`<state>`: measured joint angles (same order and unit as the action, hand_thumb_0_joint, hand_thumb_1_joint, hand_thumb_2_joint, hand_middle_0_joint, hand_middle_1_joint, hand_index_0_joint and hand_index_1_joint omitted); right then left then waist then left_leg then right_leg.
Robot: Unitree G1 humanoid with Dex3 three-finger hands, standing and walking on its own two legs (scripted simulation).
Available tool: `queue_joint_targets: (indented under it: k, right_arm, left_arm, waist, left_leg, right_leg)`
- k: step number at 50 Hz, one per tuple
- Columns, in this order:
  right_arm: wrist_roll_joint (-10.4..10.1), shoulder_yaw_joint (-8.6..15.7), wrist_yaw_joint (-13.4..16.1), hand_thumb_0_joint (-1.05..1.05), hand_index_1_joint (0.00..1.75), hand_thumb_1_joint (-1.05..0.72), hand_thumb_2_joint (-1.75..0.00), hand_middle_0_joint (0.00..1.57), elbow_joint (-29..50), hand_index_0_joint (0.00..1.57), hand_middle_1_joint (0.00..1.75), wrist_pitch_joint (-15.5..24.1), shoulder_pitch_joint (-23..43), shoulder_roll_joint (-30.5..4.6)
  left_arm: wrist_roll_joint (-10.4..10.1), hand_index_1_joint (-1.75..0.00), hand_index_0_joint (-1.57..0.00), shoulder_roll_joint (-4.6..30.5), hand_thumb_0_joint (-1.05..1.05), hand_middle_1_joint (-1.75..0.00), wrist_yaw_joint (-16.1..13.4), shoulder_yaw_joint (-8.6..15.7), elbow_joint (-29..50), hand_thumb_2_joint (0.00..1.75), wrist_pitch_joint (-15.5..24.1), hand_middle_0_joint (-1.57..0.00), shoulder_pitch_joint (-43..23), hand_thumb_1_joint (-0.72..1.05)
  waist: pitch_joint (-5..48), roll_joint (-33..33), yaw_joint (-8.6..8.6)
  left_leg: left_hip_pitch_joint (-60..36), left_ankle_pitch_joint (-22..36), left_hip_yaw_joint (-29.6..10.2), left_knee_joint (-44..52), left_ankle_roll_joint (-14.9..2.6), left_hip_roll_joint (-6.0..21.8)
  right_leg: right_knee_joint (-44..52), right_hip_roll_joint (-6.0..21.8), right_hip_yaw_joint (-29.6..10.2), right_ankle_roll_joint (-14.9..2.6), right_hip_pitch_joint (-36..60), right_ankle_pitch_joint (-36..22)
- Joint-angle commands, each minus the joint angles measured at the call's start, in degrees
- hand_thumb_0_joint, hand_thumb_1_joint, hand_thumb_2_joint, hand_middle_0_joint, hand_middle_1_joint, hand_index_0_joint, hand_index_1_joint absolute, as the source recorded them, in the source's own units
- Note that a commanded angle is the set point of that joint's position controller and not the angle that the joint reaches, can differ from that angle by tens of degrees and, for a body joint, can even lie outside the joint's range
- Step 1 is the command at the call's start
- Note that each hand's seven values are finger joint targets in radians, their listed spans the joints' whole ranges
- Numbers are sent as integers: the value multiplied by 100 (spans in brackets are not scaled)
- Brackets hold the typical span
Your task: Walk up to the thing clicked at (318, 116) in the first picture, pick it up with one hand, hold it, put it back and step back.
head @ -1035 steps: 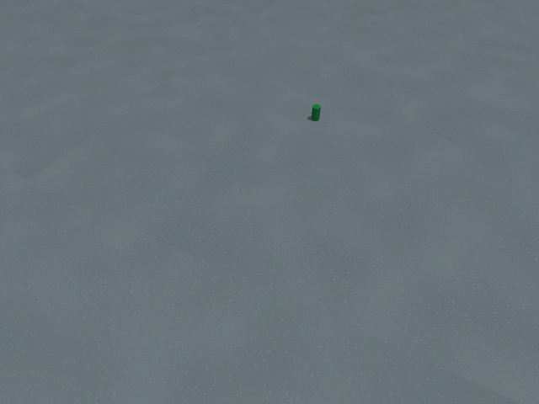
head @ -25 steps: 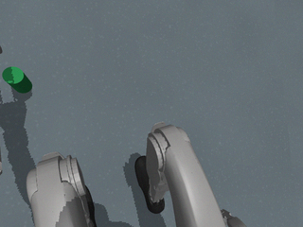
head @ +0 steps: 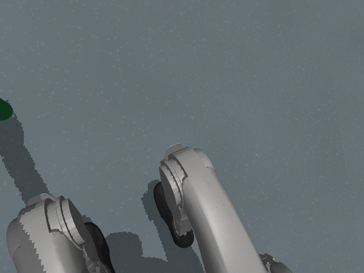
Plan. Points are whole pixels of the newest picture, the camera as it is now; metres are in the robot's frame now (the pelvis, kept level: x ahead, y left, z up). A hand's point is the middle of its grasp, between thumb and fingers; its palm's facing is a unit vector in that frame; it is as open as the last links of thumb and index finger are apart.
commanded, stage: approach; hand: left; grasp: from above
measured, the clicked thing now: out of the picture +0.56 +0.26 -0.29
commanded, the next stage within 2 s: close in in 0.04 s
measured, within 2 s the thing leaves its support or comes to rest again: neither
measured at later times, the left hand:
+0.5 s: hand out of the picture +0.55 +0.26 -0.18, palm faces -0.45 -0.07 -0.89, open 13.0 cm
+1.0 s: hand out of the picture +0.54 +0.26 -0.24, palm faces -0.44 -0.08 -0.89, open 13.1 cm
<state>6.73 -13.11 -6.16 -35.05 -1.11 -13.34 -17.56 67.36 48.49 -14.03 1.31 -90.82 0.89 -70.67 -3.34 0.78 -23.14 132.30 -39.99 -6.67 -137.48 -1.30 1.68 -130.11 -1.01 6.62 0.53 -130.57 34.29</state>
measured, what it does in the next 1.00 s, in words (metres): stands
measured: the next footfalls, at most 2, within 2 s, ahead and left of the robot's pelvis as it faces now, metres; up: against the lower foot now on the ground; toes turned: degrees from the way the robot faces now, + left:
none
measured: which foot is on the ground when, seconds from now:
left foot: down 0.00-1.00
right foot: down 0.00-1.00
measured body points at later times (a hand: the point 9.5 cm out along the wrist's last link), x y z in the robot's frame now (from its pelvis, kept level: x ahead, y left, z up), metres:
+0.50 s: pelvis +0.01 +0.01 -0.01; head +0.28 +0.09 +0.34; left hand +0.56 +0.26 -0.13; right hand +0.03 -0.25 -0.08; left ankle +0.07 +0.12 -0.30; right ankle +0.12 -0.11 -0.30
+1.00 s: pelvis +0.01 +0.01 -0.02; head +0.30 +0.10 +0.30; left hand +0.56 +0.26 -0.19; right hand +0.00 -0.24 -0.07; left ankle +0.07 +0.12 -0.30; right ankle +0.12 -0.11 -0.30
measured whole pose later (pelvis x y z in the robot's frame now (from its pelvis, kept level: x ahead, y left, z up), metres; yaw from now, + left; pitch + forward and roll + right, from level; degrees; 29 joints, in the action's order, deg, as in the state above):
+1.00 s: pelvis +0.01 +0.01 -0.02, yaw -3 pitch +33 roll -13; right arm 10.9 -17.3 -8.4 -34.6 7.4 -12.3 -19.1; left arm 73.3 55.9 -26.1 0.3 -97.2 7.4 -73.7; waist -7.5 -5.1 -26.0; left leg 135.8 -41.4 -10.0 -143.0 -1.6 0.9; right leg -132.8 -1.0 9.5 1.5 -131.7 35.2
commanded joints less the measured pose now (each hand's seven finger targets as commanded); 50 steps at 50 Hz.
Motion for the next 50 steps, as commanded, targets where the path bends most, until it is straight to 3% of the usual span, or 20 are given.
queue_joint_targets:
  k: [1,4,6,8,10,12,15,18,21,24,25,28,30,33,34,38,44,45,50]
  right_arm:
    - [78,524,156,0,30,-90,-89,20,111,20,30,0,-1188,-1596]
    - [148,577,174,0,30,-90,-89,20,-92,20,30,19,-1308,-1567]
    - [189,630,143,0,30,-90,-90,20,-126,20,30,73,-1317,-1544]
    - [209,684,112,0,30,-91,-90,20,-185,20,30,120,-1256,-1503]
    - [210,730,65,0,30,-90,-90,20,-242,20,30,168,-1334,-1553]
    - [216,740,25,0,30,-90,-89,20,-325,20,30,177,-1338,-1595]
    - [203,688,-21,0,30,-89,-89,20,-318,20,30,172,-1355,-1655]
    - [185,593,-53,0,30,-90,-89,20,-238,20,30,159,-1287,-1616]
    - [170,540,-68,0,30,-90,-89,20,-89,20,30,144,-1264,-1608]
    - [154,454,-49,0,30,-90,-90,20,-18,20,30,149,-1242,-1626]
    - [155,432,-42,0,30,-90,-90,20,10,20,30,170,-1215,-1656]
    - [176,352,-11,0,30,-89,-90,20,73,20,30,233,-1158,-1707]
    - [201,296,-3,0,30,-90,-90,20,45,20,30,261,-1156,-1656]
    - [248,228,11,0,30,-89,-90,20,46,20,30,372,-1222,-1727]
    - [239,215,14,0,30,-89,-90,20,48,20,30,396,-1187,-1701]
    - [293,188,19,0,30,-90,-90,20,16,20,30,558,-1221,-1789]
    - [365,135,-74,0,30,-89,-90,20,-92,20,30,736,-1278,-1852]
    - [404,117,-112,0,30,-90,-90,20,-97,20,30,781,-1301,-1860]
    - [433,75,-233,0,30,-90,-90,20,-86,20,30,899,-1240,-1980]
  left_arm:
    - [-80,-109,-12,1438,0,-113,87,14,1285,91,465,-8,-1937,-46]
    - [92,-110,-11,1466,0,-114,-84,-33,1888,92,918,-7,-2442,-47]
    - [169,-112,-10,1083,0,-116,-219,-227,2166,98,1074,-7,-2538,-48]
    - [250,-110,-10,967,0,-113,-391,-311,2320,95,1077,-7,-2557,-49]
    - [333,-110,-10,746,0,-112,-548,-386,2081,100,945,-7,-2679,-49]
    - [373,-110,-11,610,0,-113,-690,-449,1459,102,775,-8,-2491,-47]
    - [449,-113,-13,617,0,-116,-818,-401,667,104,509,-10,-2163,-42]
    - [477,-113,-15,710,0,-117,-784,-415,646,103,326,-12,-2141,-39]
    - [391,-113,-16,956,0,-117,-757,-242,644,102,210,-13,-2084,-38]
    - [309,-111,-11,1004,0,-113,-735,-187,496,100,224,-9,-2051,-44]
    - [306,-109,-10,991,0,-111,-703,-200,334,97,242,-8,-1896,-46]
    - [274,-107,-9,1230,0,-109,-680,-124,402,96,436,-7,-2019,-48]
    - [331,-108,-10,1501,0,-110,-741,-79,544,99,584,-8,-2144,-48]
    - [419,-107,-8,1697,0,-109,-909,-8,470,99,761,-7,-2115,-49]
    - [445,-106,-9,1748,0,-108,-990,10,530,96,806,-7,-2150,-48]
    - [587,-106,-9,1710,0,-107,-1230,-8,518,102,885,-9,-2169,-48]
    - [572,-107,-15,1742,0,-108,-1484,-6,319,106,745,-15,-2147,-39]
    - [573,-105,-16,1504,0,-106,-1463,-99,-7,102,686,-15,-2021,-38]
    - [520,-103,-18,1588,0,-105,-1410,-119,28,97,592,-16,-2020,-37]
  waist:
    - [3791,1238,-188]
    - [4107,1952,-152]
    - [4342,2458,-180]
    - [4527,2845,-99]
    - [4603,2972,-234]
    - [4225,2859,-283]
    - [3853,2450,-243]
    - [3953,2510,-187]
    - [4125,2273,-147]
    - [3960,1972,-295]
    - [3664,1789,-316]
    - [3521,1579,-387]
    - [3859,1756,-324]
    - [3852,1850,-387]
    - [3994,2040,-325]
    - [3833,2483,-449]
    - [3695,2507,-507]
    - [3438,2376,-618]
    - [3353,2472,-624]
  left_leg:
    - [-1548,820,294,1065,-133,-187]
    - [-2235,817,236,1082,16,-170]
    - [-2818,892,156,1181,98,-152]
    - [-3247,1002,139,1279,144,-143]
    - [-3465,1225,56,1321,142,-127]
    - [-3461,1353,-34,1394,161,-103]
    - [-3040,1517,-79,1396,126,-118]
    - [-3064,1809,19,1318,85,-138]
    - [-2784,1779,135,1231,-2,-162]
    - [-2392,1557,140,1203,-55,-153]
    - [-2181,1415,153,1130,-81,-159]
    - [-1896,1044,154,1088,-112,-173]
    - [-2010,994,174,1056,-111,-153]
    - [-2078,974,137,977,-96,-142]
    - [-2217,991,119,1012,-66,-117]
    - [-2611,1095,17,1057,15,-78]
    - [-2493,1295,-4,946,1,-36]
    - [-2449,1289,-12,882,-6,-52]
    - [-2730,1536,-127,910,48,-17]
  right_leg:
    - [1348,-245,146,-270,2883,-494]
    - [1230,-241,290,-328,2528,-454]
    - [1088,-225,419,-351,2268,-593]
    - [975,-206,484,-351,2105,-755]
    - [890,-176,569,-324,1863,-1000]
    - [821,-162,619,-317,1543,-1093]
    - [804,-136,628,-304,1485,-1239]
    - [801,-175,553,-315,1755,-1452]
    - [878,-201,468,-274,2235,-1546]
    - [932,-213,450,-244,2422,-1426]
    - [962,-209,432,-255,2320,-1276]
    - [1035,-213,423,-252,2393,-893]
    - [1034,-239,390,-213,2669,-893]
    - [1003,-245,434,-213,2678,-869]
    - [953,-262,447,-236,2658,-890]
    - [842,-248,617,-272,2279,-989]
    - [811,-280,669,-228,2399,-1283]
    - [780,-264,691,-217,2250,-1299]
    - [731,-267,741,-223,2168,-1433]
